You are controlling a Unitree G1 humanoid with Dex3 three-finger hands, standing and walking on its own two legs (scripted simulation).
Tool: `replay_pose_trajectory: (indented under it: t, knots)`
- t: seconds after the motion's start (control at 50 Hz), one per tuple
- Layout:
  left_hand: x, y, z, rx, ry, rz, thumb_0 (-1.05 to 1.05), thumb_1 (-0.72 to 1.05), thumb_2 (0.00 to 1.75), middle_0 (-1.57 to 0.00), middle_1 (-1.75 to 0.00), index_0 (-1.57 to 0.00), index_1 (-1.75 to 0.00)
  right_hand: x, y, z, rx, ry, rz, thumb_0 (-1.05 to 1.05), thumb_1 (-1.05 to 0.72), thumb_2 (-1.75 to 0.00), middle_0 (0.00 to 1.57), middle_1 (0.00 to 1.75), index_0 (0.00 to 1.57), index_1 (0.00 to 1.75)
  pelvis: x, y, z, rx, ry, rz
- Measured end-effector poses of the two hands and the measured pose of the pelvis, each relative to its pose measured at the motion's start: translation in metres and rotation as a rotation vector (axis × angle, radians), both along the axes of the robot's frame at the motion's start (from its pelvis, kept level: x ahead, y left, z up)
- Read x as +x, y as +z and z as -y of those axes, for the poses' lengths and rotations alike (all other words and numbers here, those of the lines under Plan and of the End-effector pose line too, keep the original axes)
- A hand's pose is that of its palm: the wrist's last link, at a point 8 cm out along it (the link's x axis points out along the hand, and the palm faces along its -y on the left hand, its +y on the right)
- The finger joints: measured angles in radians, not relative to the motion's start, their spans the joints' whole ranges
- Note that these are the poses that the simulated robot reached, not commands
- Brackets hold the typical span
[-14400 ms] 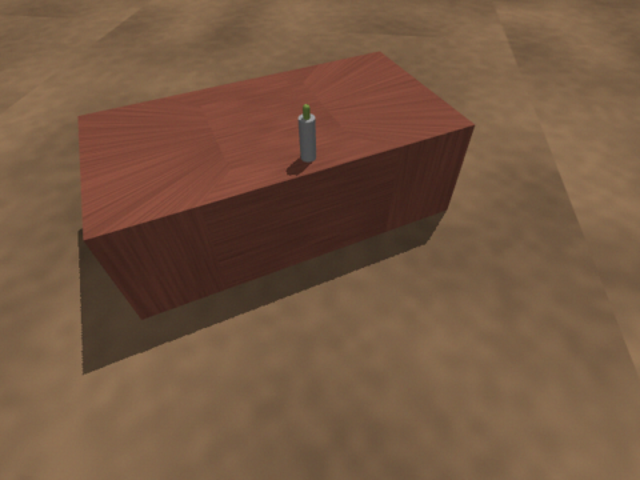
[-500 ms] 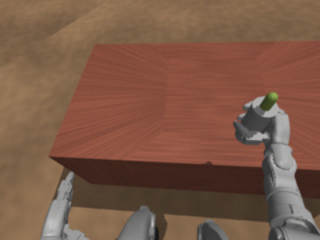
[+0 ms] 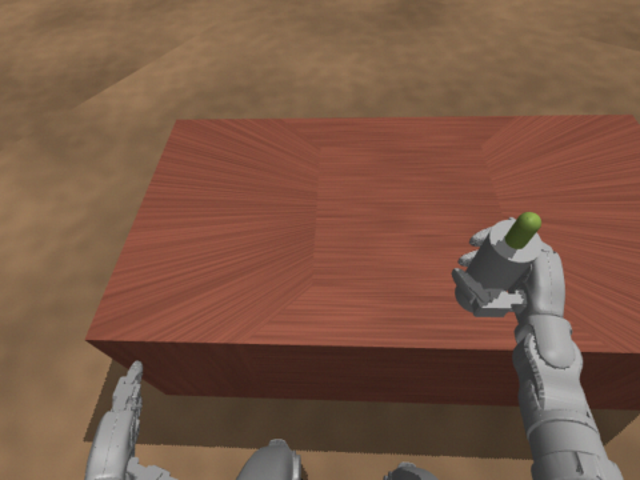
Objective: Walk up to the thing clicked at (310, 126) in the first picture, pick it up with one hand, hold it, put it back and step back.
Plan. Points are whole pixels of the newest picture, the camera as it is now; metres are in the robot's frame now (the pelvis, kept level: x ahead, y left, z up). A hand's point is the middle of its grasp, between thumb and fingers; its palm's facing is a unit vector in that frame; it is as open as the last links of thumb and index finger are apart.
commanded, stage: lift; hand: right
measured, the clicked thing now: (498, 263) +0.36 -0.18 +0.07
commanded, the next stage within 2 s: hold in 0.24 s
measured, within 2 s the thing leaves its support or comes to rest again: neither
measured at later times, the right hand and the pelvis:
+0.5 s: hand (496, 271) +0.35 -0.17 +0.06, palm faces +0.10 +1.00 +0.01, open 7.6 cm; pelvis +0.01 -0.01 +0.01, yaw +0 degrees
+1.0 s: hand (500, 268) +0.34 -0.17 +0.08, palm faces +0.09 +1.00 +0.01, open 7.6 cm; pelvis +0.01 +0.00 +0.03, yaw +0 degrees
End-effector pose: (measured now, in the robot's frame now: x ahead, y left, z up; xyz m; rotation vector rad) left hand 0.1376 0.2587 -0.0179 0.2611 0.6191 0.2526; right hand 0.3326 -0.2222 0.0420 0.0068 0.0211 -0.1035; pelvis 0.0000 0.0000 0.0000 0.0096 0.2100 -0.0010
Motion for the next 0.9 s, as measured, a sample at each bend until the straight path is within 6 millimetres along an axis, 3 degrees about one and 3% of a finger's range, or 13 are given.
replay_pose_trajectory:
  t: [0.9]
  knots:
    - [0.010, 0.002, 0.002, -0.045, 0.032, -0.035, -0.01, -0.53, 0.04, -0.05, -0.05, -0.05, -0.05, -0.017, 0.040, 0.005, -0.002, 0.007, 0.013, -0.03, 0.13, -1.10, 0.79, 1.14, 0.87, 1.17, 0.010, 0.024, 0.004, -0.003, 0.002, 0.089]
